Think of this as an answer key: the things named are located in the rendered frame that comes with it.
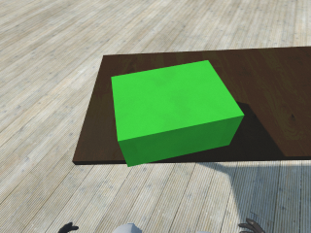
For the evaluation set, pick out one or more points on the table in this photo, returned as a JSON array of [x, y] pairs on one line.
[[271, 86]]

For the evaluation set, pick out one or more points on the left robot hand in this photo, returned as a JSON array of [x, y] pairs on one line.
[[68, 227]]

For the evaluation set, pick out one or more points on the left robot thigh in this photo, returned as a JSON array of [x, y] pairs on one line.
[[128, 228]]

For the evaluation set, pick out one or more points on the right robot hand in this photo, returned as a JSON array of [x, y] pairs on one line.
[[252, 225]]

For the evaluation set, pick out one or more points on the carton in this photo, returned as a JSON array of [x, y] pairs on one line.
[[173, 111]]

